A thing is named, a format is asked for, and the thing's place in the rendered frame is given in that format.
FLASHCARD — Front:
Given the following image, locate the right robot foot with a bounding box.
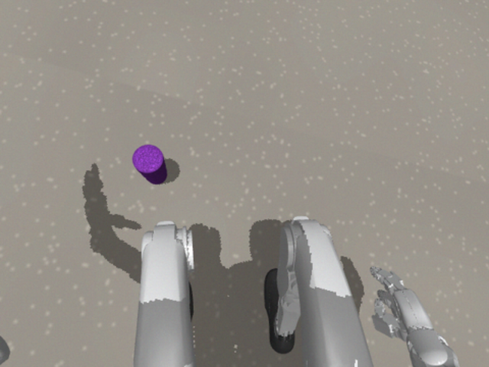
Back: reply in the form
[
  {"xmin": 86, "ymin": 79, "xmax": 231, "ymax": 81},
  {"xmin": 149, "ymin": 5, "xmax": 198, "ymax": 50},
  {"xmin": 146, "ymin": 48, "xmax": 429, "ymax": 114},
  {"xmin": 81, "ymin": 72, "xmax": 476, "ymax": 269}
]
[{"xmin": 264, "ymin": 268, "xmax": 295, "ymax": 354}]

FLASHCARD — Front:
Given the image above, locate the cup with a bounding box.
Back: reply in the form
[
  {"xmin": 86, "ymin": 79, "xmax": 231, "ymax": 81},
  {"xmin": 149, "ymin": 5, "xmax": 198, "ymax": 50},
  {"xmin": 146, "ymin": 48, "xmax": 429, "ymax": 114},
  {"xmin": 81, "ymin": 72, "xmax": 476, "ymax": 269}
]
[{"xmin": 132, "ymin": 145, "xmax": 167, "ymax": 184}]

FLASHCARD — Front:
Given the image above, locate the right robot hand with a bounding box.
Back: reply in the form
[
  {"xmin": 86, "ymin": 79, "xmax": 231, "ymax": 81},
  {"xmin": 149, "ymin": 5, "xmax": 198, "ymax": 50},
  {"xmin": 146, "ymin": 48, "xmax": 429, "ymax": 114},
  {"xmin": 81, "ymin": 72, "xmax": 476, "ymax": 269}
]
[{"xmin": 370, "ymin": 267, "xmax": 435, "ymax": 342}]

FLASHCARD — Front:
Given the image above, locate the right robot arm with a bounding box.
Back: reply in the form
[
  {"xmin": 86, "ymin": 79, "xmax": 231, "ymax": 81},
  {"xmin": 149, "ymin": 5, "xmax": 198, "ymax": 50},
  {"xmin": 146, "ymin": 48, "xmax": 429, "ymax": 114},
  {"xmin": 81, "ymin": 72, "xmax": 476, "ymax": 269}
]
[{"xmin": 406, "ymin": 329, "xmax": 459, "ymax": 367}]

